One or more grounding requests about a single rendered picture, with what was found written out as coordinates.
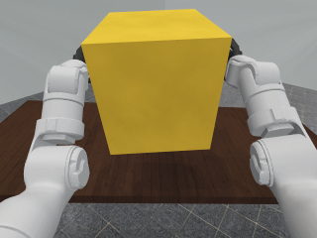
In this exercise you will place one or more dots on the right robot forearm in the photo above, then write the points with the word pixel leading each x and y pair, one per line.
pixel 269 111

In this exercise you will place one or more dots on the robot left upper arm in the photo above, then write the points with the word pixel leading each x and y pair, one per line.
pixel 52 175

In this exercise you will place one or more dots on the robot left hand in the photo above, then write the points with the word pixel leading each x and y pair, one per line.
pixel 80 56

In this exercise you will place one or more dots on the robot right hand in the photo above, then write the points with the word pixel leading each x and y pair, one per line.
pixel 235 51

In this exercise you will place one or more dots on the robot right upper arm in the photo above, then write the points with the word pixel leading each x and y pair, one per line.
pixel 288 166

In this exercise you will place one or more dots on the table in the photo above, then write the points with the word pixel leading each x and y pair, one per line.
pixel 219 175

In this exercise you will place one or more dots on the carton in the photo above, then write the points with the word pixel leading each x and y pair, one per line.
pixel 157 78

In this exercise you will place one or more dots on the left robot forearm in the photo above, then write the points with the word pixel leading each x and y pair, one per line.
pixel 63 103

